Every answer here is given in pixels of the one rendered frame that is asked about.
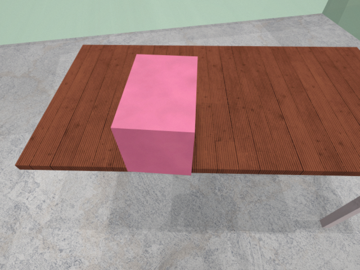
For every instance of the table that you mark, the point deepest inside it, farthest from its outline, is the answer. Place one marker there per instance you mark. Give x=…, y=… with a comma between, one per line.
x=259, y=110

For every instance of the carton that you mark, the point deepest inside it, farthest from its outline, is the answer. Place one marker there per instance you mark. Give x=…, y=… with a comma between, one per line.
x=154, y=125

